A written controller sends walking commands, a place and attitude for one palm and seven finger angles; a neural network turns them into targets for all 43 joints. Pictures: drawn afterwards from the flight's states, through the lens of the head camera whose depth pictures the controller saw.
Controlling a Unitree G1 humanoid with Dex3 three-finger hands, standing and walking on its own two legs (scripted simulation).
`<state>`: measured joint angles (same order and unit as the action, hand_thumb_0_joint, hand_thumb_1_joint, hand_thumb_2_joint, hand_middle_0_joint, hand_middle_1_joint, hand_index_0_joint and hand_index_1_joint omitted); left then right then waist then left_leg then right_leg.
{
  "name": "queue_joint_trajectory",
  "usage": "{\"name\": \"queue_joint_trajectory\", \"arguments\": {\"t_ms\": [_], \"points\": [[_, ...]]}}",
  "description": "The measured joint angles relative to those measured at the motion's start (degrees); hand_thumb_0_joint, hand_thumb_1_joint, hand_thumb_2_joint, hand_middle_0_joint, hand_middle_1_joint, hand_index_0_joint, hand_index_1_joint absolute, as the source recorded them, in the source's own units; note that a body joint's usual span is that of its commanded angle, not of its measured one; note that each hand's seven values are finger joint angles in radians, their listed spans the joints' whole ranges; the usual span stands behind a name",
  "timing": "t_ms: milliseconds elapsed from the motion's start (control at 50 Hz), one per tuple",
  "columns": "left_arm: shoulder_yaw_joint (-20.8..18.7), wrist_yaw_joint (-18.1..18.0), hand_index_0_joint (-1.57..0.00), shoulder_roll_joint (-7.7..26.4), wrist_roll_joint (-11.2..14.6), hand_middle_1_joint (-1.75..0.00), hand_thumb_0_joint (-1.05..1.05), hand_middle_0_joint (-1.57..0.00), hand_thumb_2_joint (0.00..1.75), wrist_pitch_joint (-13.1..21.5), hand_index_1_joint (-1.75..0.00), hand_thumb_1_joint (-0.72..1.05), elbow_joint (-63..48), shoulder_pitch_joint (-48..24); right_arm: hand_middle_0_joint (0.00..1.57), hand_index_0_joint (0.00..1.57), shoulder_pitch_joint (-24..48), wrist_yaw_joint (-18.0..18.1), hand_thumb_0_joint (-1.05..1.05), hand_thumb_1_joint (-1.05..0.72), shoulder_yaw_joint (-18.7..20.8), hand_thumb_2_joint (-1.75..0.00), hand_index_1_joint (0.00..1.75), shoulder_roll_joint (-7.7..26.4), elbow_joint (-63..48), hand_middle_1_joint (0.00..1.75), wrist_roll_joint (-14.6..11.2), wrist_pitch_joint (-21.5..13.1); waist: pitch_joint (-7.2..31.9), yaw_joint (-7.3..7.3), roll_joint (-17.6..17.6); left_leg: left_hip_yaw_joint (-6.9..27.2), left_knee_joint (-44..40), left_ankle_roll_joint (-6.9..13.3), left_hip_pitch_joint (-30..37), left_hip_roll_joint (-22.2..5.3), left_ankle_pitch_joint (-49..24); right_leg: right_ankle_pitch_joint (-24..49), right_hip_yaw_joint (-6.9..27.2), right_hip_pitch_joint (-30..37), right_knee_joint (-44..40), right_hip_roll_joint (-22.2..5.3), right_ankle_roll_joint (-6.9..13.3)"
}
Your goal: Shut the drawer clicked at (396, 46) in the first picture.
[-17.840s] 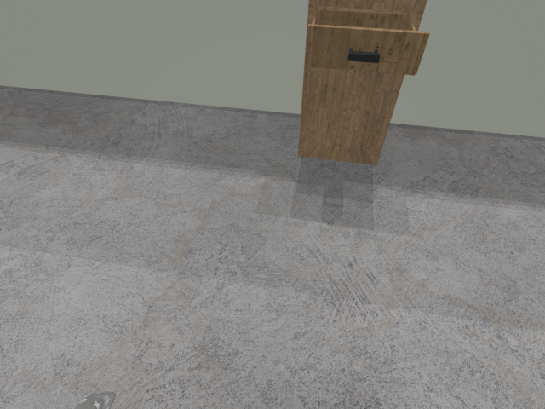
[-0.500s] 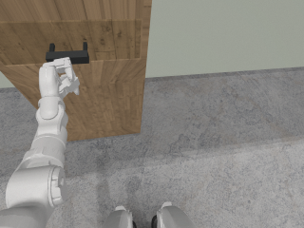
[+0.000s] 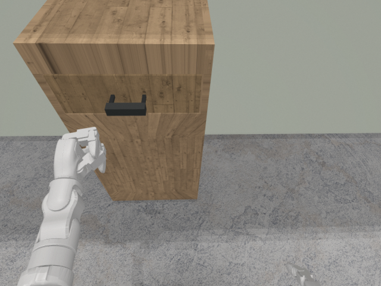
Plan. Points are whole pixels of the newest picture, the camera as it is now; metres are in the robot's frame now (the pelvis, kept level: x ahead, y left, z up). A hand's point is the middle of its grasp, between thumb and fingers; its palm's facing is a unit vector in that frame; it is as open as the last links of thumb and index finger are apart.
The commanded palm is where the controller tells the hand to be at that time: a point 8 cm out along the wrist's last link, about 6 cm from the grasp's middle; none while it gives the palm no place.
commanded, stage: draw the hand back to the body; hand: left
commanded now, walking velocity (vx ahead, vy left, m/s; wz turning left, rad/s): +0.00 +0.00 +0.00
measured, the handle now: (127, 103) +0.57 +0.19 +0.02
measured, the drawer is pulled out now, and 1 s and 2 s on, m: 0.00 0.00 0.00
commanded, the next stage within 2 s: step back with the hand held close in 0.98 s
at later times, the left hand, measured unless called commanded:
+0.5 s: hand (43, 199) +0.23 +0.23 +0.15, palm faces +0.28 -0.92 -0.27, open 3.3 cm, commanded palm +0.19 +0.27 +0.17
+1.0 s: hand out of the picture +0.16 +0.25 +0.20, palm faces +0.40 -0.83 -0.38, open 3.3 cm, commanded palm +0.12 +0.29 +0.21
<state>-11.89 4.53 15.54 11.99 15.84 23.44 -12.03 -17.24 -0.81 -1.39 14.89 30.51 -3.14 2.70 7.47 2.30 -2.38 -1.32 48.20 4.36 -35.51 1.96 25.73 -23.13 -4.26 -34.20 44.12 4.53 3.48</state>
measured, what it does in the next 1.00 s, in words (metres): stands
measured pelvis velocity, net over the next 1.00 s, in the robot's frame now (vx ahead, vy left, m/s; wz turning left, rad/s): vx -0.01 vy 0.01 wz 0.02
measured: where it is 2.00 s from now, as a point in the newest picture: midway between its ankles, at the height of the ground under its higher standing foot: outside the picture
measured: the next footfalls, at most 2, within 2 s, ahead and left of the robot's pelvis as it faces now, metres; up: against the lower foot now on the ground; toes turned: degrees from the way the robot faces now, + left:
none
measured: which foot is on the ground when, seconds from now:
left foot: down 0.00-1.00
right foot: down 0.00-1.00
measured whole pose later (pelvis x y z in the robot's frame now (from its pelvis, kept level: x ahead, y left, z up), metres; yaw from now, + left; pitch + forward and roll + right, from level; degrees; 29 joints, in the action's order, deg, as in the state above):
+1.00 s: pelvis -0.01 +0.01 +0.04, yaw +1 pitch -4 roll -1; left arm -16.0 -5.3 18.9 5.1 5.5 -26.7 31.0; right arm -11.5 2.4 -1.8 14.3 34.4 -1.0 -4.3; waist -0.2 -3.9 -4.7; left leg -1.1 25.5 5.0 -6.0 4.0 15.7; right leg -14.0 -2.9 -5.2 23.0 3.1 2.6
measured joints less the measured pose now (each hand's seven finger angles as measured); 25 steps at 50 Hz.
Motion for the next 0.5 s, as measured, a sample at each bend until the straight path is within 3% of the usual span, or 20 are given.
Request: {"name": "queue_joint_trajectory", "arguments": {"t_ms": [120, 180, 260, 360, 500], "points": [[1.69, 3.28, -1.41, -0.13, 1.66, -1.60, 0.02, -1.41, 0.90, -2.56, -1.60, 0.90, -6.32, 4.82, 0.20, 0.20, 2.74, 1.52, 0.00, -0.91, -0.42, -0.90, 0.30, 0.91, 0.29, 0.30, -0.38, -2.34, -0.77, -1.31, -0.40, 0.39, -1.99, 0.07, 3.93, 0.54, -1.38, 1.02, -0.30, 3.98, -1.71, -0.50, -0.02], [3.28, -0.77, -1.41, 1.36, -2.02, -1.60, 0.02, -1.41, 0.90, -5.84, -1.60, 0.90, -10.77, 8.09, 0.20, 0.20, 4.39, 2.59, 0.00, -0.91, -0.65, -0.90, 0.30, 0.21, 0.30, 0.30, -0.46, -1.71, -1.97, -1.83, 0.00, -0.14, -4.87, 0.25, 7.92, 0.67, -2.65, 2.10, 0.39, 7.55, -3.93, -0.56, 0.06], [4.81, -5.26, -1.41, 2.42, -4.57, -1.60, 0.02, -1.41, 0.90, -9.17, -1.60, 0.90, -16.95, 13.45, 0.20, 0.20, 5.63, 3.77, 0.01, -0.91, -1.27, -0.90, 0.30, -0.44, -0.07, 0.30, -0.41, -1.44, -3.36, -2.35, -0.27, -0.37, -9.66, 0.10, 13.59, 0.88, -4.77, 4.15, 0.98, 13.03, -8.40, -0.67, -0.18], [5.01, -7.96, -1.41, 2.63, -5.80, -1.60, 0.02, -1.41, 0.90, -11.44, -1.59, 0.89, -22.67, 18.42, 0.20, 0.20, 6.59, 4.46, 0.01, -0.90, -2.12, -0.90, 0.30, -0.74, 0.52, 0.30, 0.04, -1.85, -5.23, -3.43, -0.87, -0.31, -14.78, 0.28, 19.70, 1.29, -7.02, 6.28, 1.28, 19.10, -13.33, -0.92, -0.41], [3.40, -9.09, -1.41, 2.61, -6.32, -1.60, 0.02, -1.41, 0.90, -12.58, -1.59, 0.89, -31.19, 25.47, 0.20, 0.20, 6.73, 4.15, 0.01, -0.90, -2.63, -0.90, 0.30, -1.17, 1.85, 0.30, 0.98, -3.19, -7.11, -4.52, -1.30, -0.21, -20.17, 0.48, 25.82, 1.72, -9.23, 8.36, 1.59, 25.15, -18.51, -1.20, -0.67]]}}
